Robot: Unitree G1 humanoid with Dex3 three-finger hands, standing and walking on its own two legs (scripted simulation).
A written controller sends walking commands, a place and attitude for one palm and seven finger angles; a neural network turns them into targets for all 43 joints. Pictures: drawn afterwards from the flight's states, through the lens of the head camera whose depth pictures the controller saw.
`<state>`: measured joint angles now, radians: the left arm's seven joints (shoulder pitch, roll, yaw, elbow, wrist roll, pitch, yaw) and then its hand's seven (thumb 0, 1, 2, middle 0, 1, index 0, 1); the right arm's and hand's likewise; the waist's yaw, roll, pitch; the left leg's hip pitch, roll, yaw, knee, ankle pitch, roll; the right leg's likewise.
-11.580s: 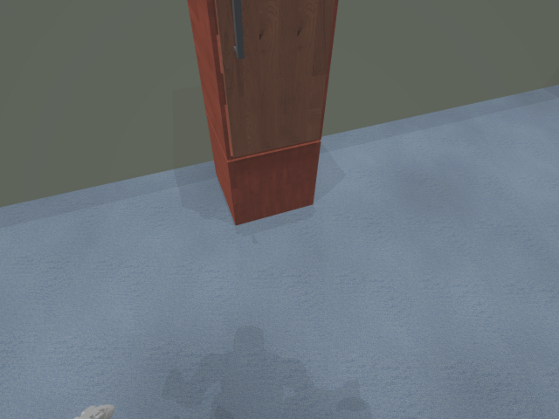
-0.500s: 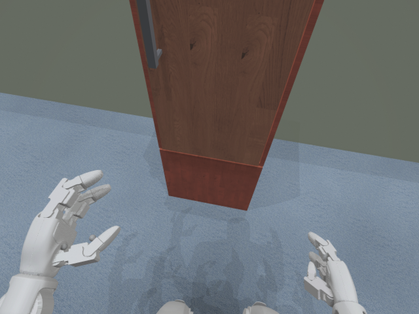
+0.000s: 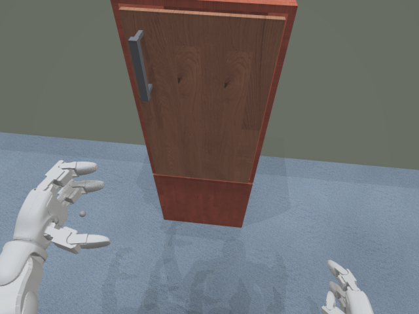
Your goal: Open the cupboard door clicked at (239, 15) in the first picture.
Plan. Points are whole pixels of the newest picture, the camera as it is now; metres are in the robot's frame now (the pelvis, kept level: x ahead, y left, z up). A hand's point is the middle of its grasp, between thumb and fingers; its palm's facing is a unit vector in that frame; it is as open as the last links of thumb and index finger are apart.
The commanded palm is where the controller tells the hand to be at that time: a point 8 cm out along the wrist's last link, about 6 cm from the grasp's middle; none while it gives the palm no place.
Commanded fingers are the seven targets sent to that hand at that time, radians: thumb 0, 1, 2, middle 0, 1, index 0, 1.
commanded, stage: raise the hand with hooked fingers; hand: left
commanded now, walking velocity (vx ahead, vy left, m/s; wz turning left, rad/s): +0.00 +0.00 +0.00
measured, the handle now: (142, 67) +0.62 +0.22 +0.15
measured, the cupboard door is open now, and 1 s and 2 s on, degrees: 0 0 0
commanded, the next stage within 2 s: move the hooked fingers beside the handle in 0.96 s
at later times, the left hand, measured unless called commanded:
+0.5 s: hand (54, 147) +0.32 +0.28 +0.18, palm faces +0.06 -0.99 -0.08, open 14.0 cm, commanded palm +0.28 +0.31 +0.17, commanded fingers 0.00 -0.50 0.30 -0.30 -1.20 -0.30 -1.20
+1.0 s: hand (70, 154) +0.31 +0.25 +0.18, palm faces +0.02 -1.00 -0.07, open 14.0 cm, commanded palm +0.28 +0.30 +0.17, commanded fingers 0.00 -0.50 0.30 -0.30 -1.20 -0.30 -1.20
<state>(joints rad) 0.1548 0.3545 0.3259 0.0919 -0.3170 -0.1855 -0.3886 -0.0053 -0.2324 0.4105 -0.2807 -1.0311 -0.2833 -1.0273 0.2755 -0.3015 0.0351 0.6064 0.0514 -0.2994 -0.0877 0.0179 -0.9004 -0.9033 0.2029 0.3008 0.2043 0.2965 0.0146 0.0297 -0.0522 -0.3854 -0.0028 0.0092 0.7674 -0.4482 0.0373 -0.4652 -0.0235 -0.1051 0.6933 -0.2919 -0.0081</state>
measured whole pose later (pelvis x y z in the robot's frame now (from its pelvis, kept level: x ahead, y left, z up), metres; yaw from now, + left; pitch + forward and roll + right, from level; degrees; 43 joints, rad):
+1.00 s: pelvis +0.01 -0.02 +0.02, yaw -1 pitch +1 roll -1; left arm -0.16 0.46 0.46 0.28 -0.32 0.05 -0.49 -0.02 -0.50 0.30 -0.30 -1.20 -0.30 -1.20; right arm 0.24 -0.28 0.08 0.59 0.06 -0.21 -0.10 0.02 -0.90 -0.90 0.20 0.30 0.21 0.30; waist 0.04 0.05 -0.02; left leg -0.18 0.01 0.02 0.53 -0.35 0.01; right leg -0.29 0.00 -0.10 0.50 -0.22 -0.03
